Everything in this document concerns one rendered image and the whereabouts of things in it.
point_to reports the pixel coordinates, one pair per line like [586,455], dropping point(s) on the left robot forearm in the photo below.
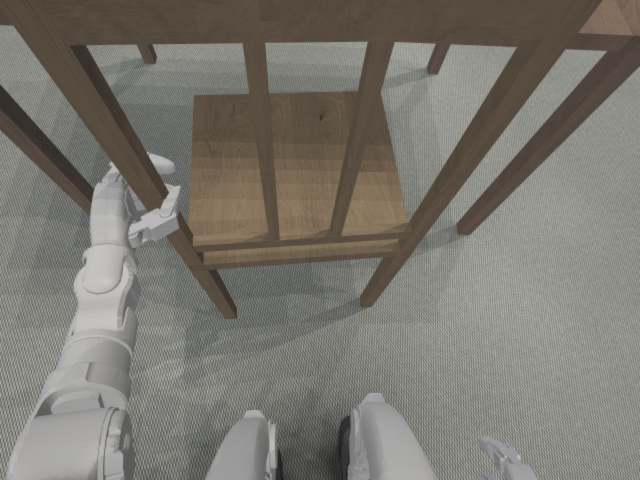
[94,365]

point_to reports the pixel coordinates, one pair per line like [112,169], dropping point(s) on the robot left hand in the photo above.
[114,207]

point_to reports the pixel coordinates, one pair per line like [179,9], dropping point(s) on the robot right thigh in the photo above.
[393,452]

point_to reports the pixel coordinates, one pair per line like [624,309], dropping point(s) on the robot right hand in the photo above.
[506,459]

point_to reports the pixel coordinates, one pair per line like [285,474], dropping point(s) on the chair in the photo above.
[289,178]

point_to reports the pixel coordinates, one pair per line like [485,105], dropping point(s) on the robot right shin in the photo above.
[358,468]

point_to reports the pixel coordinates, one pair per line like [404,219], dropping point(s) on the robot left upper arm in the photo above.
[95,444]

